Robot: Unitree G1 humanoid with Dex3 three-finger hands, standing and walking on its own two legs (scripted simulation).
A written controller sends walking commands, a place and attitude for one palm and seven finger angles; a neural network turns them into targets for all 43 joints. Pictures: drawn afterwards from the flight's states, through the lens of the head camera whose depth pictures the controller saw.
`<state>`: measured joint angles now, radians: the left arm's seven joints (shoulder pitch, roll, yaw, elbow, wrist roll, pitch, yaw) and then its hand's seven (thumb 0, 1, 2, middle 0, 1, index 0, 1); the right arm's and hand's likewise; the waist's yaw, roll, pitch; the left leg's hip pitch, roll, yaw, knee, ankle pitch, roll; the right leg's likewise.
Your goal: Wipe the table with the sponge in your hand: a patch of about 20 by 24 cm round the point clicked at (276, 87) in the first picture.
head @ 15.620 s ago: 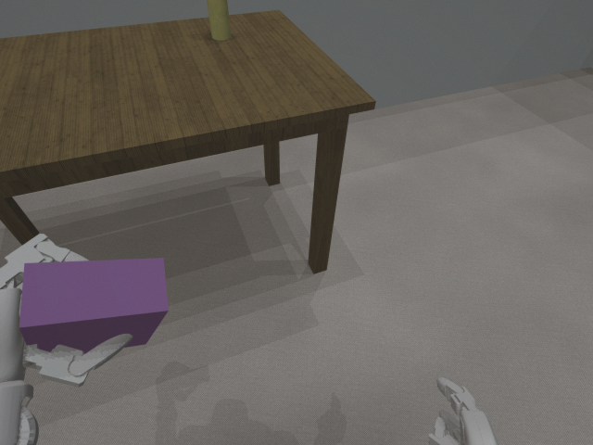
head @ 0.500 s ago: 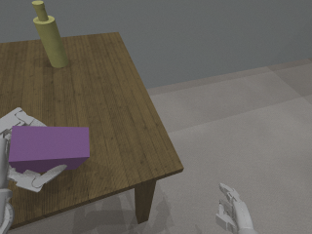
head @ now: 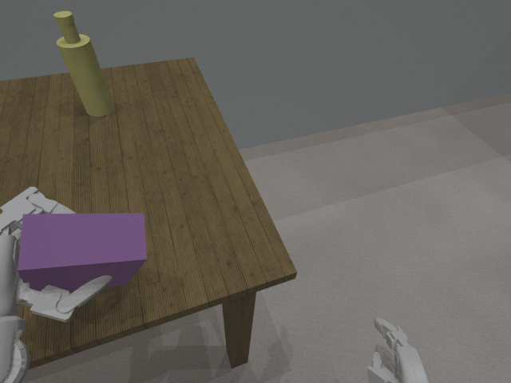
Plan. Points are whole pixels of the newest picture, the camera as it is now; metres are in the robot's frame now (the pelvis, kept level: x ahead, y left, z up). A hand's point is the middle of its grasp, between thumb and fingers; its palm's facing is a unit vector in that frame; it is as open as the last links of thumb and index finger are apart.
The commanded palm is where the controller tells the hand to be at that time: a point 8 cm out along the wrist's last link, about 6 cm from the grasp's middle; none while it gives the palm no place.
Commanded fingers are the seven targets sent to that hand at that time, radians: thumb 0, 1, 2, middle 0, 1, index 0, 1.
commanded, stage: come to a stop and stand still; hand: left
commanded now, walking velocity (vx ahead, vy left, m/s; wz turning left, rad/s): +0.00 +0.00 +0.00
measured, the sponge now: (101, 255) +0.23 +0.22 +0.13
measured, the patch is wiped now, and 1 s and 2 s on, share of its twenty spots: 0.00 0.00 0.00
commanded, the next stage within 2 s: look again from close up in 0.98 s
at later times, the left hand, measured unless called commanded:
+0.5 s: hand (53, 256) +0.22 +0.26 +0.14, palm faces +0.37 -0.85 -0.38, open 9.7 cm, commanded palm +0.16 +0.29 +0.17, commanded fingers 0.00 0.10 1.30 -1.20 -1.60 -1.20 -1.60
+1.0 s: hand (46, 253) +0.22 +0.27 +0.15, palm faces +0.38 -0.85 -0.36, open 9.7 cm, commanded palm +0.16 +0.29 +0.17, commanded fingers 0.00 0.10 1.30 -1.20 -1.60 -1.20 -1.60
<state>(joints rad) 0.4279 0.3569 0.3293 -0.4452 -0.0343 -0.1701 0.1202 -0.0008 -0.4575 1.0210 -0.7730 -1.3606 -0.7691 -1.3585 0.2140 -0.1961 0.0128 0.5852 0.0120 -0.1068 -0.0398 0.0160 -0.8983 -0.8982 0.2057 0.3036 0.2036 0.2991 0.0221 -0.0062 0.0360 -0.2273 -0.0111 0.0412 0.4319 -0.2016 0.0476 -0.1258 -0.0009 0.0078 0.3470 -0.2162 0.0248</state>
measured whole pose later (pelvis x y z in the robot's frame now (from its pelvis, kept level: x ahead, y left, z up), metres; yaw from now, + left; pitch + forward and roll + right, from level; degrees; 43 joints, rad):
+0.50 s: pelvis +0.00 +0.00 +0.00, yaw +0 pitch +0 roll -1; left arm 0.41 0.40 0.36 -0.43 -0.03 -0.23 0.09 0.00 -0.46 1.02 -0.78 -1.36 -0.77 -1.36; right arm 0.22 -0.19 0.01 0.59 0.01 -0.15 -0.03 0.02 -0.90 -0.90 0.21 0.30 0.20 0.30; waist 0.04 -0.05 0.05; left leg -0.26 -0.02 0.04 0.48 -0.22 0.06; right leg -0.17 -0.01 0.01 0.42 -0.25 0.03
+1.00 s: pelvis +0.00 +0.01 +0.00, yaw +0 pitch +0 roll -2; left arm 0.42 0.38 0.35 -0.48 -0.03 -0.19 0.11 0.00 -0.46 1.02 -0.77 -1.36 -0.77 -1.36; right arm 0.19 -0.19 0.02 0.58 0.01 -0.12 -0.04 0.02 -0.90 -0.90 0.21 0.30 0.20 0.30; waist 0.04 -0.04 0.05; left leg -0.24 -0.03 0.05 0.45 -0.21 0.07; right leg -0.13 -0.02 0.01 0.36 -0.22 0.04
